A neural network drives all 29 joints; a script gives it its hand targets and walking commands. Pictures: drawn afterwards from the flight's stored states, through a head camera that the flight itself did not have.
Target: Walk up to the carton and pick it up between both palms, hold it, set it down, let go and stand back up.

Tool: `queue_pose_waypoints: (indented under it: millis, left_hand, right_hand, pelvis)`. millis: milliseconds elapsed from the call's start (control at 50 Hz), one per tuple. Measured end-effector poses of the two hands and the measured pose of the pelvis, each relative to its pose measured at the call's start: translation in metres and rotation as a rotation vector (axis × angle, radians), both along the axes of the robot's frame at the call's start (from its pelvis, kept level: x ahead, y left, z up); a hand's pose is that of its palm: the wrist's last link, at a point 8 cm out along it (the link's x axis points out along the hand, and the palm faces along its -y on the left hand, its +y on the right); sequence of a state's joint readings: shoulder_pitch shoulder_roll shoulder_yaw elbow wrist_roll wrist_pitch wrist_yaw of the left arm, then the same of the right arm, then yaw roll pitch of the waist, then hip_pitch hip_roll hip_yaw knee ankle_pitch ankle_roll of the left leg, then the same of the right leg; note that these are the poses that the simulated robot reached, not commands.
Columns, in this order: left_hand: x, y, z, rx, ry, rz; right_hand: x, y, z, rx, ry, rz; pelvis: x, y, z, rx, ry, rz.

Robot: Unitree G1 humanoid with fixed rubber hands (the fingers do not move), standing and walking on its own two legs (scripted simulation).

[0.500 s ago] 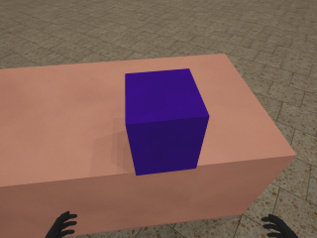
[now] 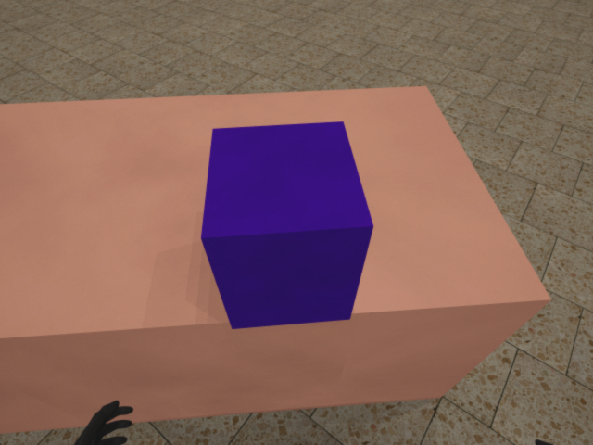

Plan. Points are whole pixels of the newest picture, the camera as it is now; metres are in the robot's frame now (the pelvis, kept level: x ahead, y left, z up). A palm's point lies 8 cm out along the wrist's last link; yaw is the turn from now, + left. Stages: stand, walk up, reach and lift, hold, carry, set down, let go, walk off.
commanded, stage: walk up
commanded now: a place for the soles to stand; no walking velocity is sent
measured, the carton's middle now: (285, 229) +0.44 +0.04 +0.02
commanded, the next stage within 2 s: reach and lift in 1.02 s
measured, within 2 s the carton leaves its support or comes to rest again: neither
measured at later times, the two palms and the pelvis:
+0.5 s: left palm out of the picture +0.12 +0.31 -0.08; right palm out of the picture +0.14 -0.30 -0.05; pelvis +0.00 +0.01 +0.00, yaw +3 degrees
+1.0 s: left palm out of the picture +0.13 +0.31 -0.07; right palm out of the picture +0.15 -0.29 -0.06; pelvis +0.00 +0.01 +0.00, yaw +3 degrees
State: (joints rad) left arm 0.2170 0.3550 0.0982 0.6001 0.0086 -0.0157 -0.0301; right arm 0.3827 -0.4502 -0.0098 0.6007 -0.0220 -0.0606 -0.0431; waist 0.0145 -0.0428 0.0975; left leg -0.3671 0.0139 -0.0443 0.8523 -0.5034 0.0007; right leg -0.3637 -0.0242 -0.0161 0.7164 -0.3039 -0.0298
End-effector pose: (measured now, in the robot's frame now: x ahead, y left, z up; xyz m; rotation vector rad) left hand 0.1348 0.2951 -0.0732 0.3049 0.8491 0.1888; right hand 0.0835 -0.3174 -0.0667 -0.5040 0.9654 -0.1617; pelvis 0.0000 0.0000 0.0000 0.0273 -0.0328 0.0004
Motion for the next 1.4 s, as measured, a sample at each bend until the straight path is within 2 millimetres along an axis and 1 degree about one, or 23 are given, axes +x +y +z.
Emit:
queue_pose_waypoints:
  millis: [60, 120, 160, 220, 260, 320, 380, 420, 500, 620, 760, 1060, 1100, 1140, 1180, 1280, 1320, 1400]
  left_hand:
    - [-0.009, 0.005, 0.009, 0.016, -0.002, 0.025]
    - [-0.016, 0.013, 0.011, 0.028, 0.001, 0.044]
    - [-0.02, 0.019, 0.009, 0.028, 0.004, 0.056]
    - [-0.024, 0.026, 0.0, 0.016, 0.015, 0.066]
    - [-0.024, 0.024, -0.004, -0.002, 0.023, 0.065]
    - [-0.023, 0.02, -0.008, -0.018, 0.028, 0.056]
    - [-0.023, 0.013, -0.011, -0.027, 0.021, 0.052]
    - [-0.023, 0.009, -0.01, -0.027, 0.012, 0.047]
    - [-0.018, 0.012, -0.003, -0.01, 0.0, 0.033]
    - [-0.014, 0.015, 0.003, 0.01, -0.004, 0.034]
    - [-0.008, 0.014, 0.002, 0.006, 0.001, 0.019]
    - [-0.009, 0.013, 0.0, -0.003, -0.005, 0.023]
    - [-0.011, 0.014, -0.005, 0.009, 0.069, 0.052]
    - [-0.008, 0.015, -0.007, 0.032, 0.132, 0.064]
    - [0.0, 0.013, -0.001, 0.05, 0.133, 0.069]
    - [0.03, 0.001, 0.028, 0.073, -0.007, 0.047]
    - [0.034, -0.004, 0.034, 0.069, -0.041, 0.047]
    - [0.035, -0.013, 0.037, 0.049, -0.069, 0.05]
  right_hand:
    - [0.016, 0.004, 0.001, 0.02, -0.022, 0.033]
    - [0.027, 0.012, -0.001, 0.037, -0.032, 0.062]
    - [0.03, 0.018, -0.002, 0.039, -0.033, 0.077]
    - [0.031, 0.026, -0.003, 0.032, -0.045, 0.085]
    - [0.029, 0.027, 0.003, 0.019, -0.052, 0.088]
    - [0.03, 0.022, 0.011, -0.003, -0.059, 0.086]
    - [0.039, 0.016, 0.014, -0.013, -0.07, 0.092]
    - [0.047, 0.016, 0.015, -0.009, -0.084, 0.102]
    - [0.058, 0.022, 0.013, 0.014, -0.115, 0.106]
    - [0.061, 0.024, 0.007, 0.034, -0.108, 0.108]
    - [0.064, 0.025, 0.008, 0.033, -0.112, 0.103]
    - [0.063, 0.024, 0.011, 0.024, -0.109, 0.104]
    - [0.065, 0.02, 0.007, 0.044, -0.147, 0.096]
    - [0.07, 0.018, 0.004, 0.069, -0.177, 0.082]
    - [0.076, 0.017, 0.004, 0.092, -0.222, 0.086]
    - [0.086, 0.022, 0.008, 0.138, -0.286, 0.11]
    - [0.085, 0.025, 0.01, 0.156, -0.294, 0.102]
    - [0.082, 0.025, 0.016, 0.165, -0.301, 0.081]
  pelvis:
    - [-0.002, 0.0, 0.004, 0.005, 0.0, 0.005]
    - [-0.002, 0.002, 0.004, -0.002, 0.002, 0.016]
    - [-0.003, 0.006, 0.002, -0.015, 0.004, 0.03]
    - [-0.004, 0.013, -0.003, -0.021, -0.004, 0.046]
    - [-0.003, 0.014, -0.002, -0.017, -0.008, 0.053]
    - [-0.004, 0.012, 0.0, -0.029, -0.004, 0.054]
    - [-0.004, 0.006, -0.001, -0.023, 0.0, 0.054]
    - [-0.004, 0.004, -0.001, -0.022, -0.001, 0.057]
    - [-0.002, 0.007, 0.0, -0.026, 0.003, 0.057]
    - [0.002, 0.007, 0.0, -0.027, 0.01, 0.058]
    - [0.006, 0.008, 0.0, -0.028, 0.015, 0.058]
    - [0.005, 0.008, 0.0, -0.027, 0.014, 0.058]
    - [0.004, 0.008, 0.0, -0.028, 0.013, 0.056]
    - [0.004, 0.006, 0.0, -0.029, 0.012, 0.054]
    - [0.005, 0.003, 0.0, -0.03, 0.013, 0.052]
    - [0.01, -0.007, 0.005, -0.022, 0.011, 0.049]
    - [0.014, -0.012, 0.009, -0.016, 0.007, 0.049]
    - [0.017, -0.018, 0.014, -0.011, -0.002, 0.048]
